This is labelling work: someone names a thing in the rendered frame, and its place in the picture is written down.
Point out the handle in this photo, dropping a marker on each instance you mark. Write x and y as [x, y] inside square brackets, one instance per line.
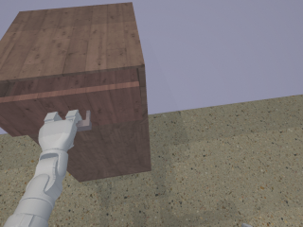
[86, 124]

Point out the left robot hand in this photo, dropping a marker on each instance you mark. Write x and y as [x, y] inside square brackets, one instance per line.
[57, 133]

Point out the robot left forearm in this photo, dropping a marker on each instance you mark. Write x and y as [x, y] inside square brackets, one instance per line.
[38, 201]

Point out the cabinet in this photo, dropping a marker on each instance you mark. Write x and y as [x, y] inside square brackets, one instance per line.
[63, 42]

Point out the drawer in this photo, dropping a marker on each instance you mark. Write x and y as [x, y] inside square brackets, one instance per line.
[111, 97]

